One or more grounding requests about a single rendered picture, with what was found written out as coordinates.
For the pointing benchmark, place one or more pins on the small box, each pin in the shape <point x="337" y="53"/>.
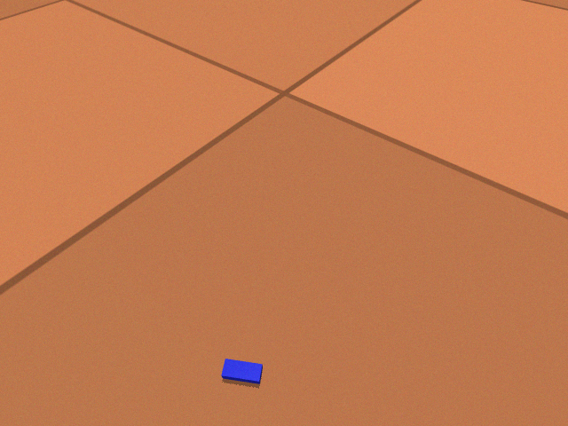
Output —
<point x="242" y="371"/>

